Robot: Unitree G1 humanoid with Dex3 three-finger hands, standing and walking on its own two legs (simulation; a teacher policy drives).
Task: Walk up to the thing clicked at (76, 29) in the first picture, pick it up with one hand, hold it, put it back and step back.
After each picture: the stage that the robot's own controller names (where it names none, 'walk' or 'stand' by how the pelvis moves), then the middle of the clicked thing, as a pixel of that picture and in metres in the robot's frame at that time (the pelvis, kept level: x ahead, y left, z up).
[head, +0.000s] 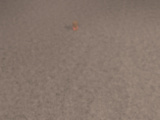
stand; (75, 25) +1.69 +0.09 -0.72
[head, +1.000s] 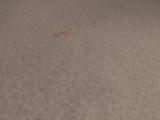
walk; (64, 33) +1.57 +0.14 -0.72
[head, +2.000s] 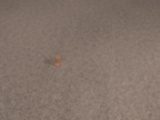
walk; (58, 60) +1.05 +0.20 -0.72
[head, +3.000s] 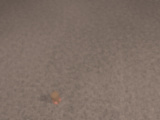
walk; (55, 98) +0.66 +0.24 -0.70
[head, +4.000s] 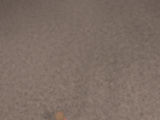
stand; (60, 118) +0.43 +0.23 -0.69
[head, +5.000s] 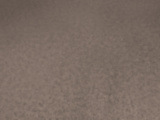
stand; out of the picture +0.40 +0.21 -0.72
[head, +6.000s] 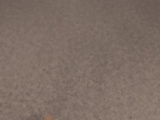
stand; out of the picture +0.36 +0.20 -0.70
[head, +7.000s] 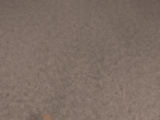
stand; out of the picture +0.36 +0.21 -0.68
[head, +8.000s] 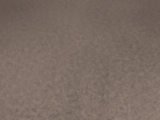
stand; out of the picture +0.38 +0.21 -0.72
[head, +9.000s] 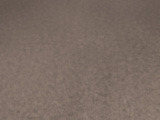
stand; out of the picture +0.34 +0.21 -0.73
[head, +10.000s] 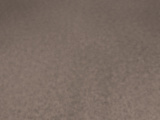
stand; out of the picture +0.35 +0.21 -0.73
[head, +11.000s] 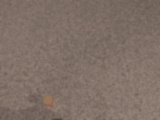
go down; (49, 101) +0.39 +0.21 -0.58
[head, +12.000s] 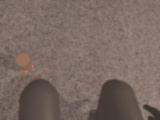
go down; (25, 63) +0.43 +0.25 -0.31
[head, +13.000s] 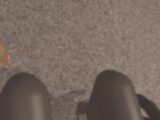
close in; out of the picture +0.42 +0.28 -0.26
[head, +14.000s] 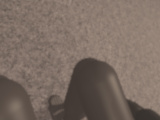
close; out of the picture +0.40 +0.31 -0.22
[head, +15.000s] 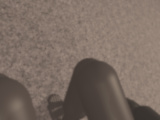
lift; out of the picture +0.39 +0.30 -0.22
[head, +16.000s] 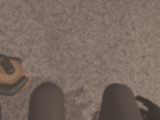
lift; (14, 77) +0.32 +0.24 -0.06
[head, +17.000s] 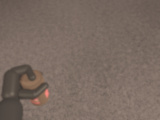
hold; (36, 88) +0.32 +0.17 +0.03
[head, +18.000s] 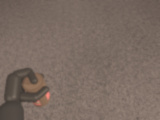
hold; (37, 90) +0.32 +0.17 +0.00
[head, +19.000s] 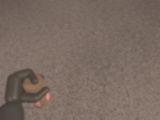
hold; (37, 91) +0.32 +0.17 -0.01
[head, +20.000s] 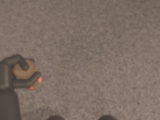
crouch; (29, 75) +0.38 +0.19 -0.05
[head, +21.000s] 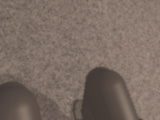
lower; out of the picture +0.45 +0.31 -0.14
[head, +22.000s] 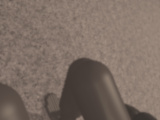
lower; out of the picture +0.40 +0.32 -0.22
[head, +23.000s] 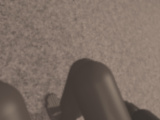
lower; out of the picture +0.40 +0.32 -0.22
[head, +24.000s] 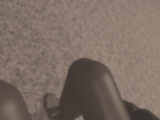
lower; out of the picture +0.40 +0.32 -0.22
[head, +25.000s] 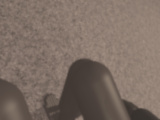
lower; out of the picture +0.40 +0.32 -0.22
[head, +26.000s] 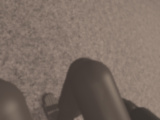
open; out of the picture +0.40 +0.32 -0.22
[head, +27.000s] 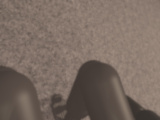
stand; out of the picture +0.40 +0.30 -0.23
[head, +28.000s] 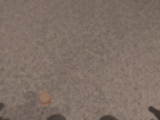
walk; (46, 99) +0.40 +0.21 -0.55
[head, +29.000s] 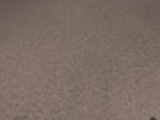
stand; out of the picture +0.37 +0.21 -0.66
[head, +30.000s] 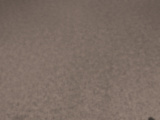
stand; out of the picture +0.37 +0.20 -0.67
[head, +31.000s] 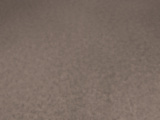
stand; out of the picture +0.38 +0.19 -0.72
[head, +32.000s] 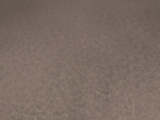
stand; out of the picture +0.38 +0.21 -0.73
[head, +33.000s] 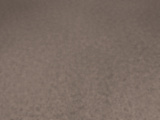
stand; out of the picture +0.36 +0.20 -0.73
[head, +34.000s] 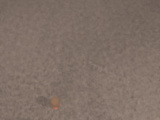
walk; (55, 103) +0.45 +0.15 -0.71
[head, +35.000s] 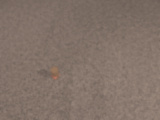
walk; (55, 73) +0.73 +0.23 -0.70
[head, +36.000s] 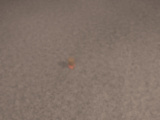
stand; (71, 63) +1.04 +0.17 -0.71
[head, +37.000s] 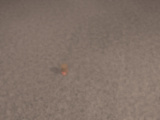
stand; (64, 69) +0.97 +0.19 -0.72
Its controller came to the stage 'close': yes
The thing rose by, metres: 0.70
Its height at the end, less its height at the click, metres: +0.00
